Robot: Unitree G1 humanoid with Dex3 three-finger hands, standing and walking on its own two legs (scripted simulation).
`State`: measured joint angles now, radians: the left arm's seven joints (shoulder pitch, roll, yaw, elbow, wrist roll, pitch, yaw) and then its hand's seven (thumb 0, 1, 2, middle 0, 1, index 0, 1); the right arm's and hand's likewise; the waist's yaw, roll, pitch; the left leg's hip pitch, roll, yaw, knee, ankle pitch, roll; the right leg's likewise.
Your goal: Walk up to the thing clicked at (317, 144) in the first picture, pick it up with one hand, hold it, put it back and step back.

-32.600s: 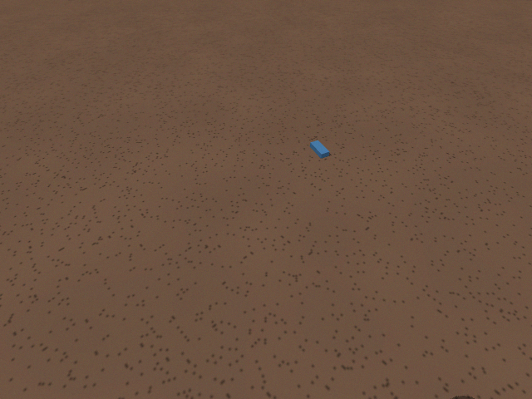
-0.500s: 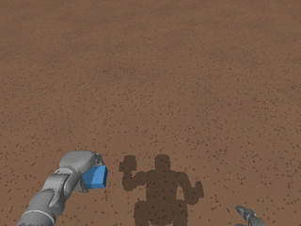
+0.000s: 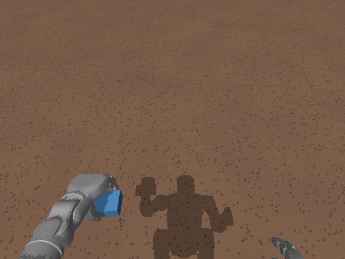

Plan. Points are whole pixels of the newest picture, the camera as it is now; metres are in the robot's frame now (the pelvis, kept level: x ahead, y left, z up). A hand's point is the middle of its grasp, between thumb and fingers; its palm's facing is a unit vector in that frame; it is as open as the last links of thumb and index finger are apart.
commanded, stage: hold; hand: left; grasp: from above
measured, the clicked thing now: (96, 204) +0.30 +0.23 -0.08
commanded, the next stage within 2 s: crouch in 0.02 s
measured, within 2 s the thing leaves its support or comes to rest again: neither
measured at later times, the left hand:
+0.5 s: hand (100, 210) +0.29 +0.22 -0.11, palm faces -0.46 +0.03 -0.89, open 8.8 cm
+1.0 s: hand (123, 220) +0.35 +0.22 -0.36, palm faces -0.45 +0.07 -0.89, open 8.7 cm
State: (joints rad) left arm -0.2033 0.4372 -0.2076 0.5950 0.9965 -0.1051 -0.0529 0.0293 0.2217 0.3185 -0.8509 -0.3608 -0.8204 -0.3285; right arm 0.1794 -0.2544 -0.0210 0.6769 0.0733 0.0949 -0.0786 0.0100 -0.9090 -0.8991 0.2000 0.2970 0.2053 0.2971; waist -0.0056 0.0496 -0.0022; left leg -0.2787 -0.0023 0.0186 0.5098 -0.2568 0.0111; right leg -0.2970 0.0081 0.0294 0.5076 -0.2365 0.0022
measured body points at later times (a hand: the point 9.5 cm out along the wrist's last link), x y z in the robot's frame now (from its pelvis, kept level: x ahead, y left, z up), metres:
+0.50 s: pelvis -0.01 +0.00 -0.03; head +0.04 +0.00 +0.42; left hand +0.31 +0.22 -0.06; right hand +0.12 -0.27 -0.14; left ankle +0.01 +0.11 -0.74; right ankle +0.02 -0.12 -0.74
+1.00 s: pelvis -0.07 +0.01 -0.23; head +0.10 +0.03 +0.19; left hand +0.37 +0.22 -0.31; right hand -0.03 -0.27 -0.35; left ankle +0.00 +0.11 -0.74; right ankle +0.02 -0.12 -0.74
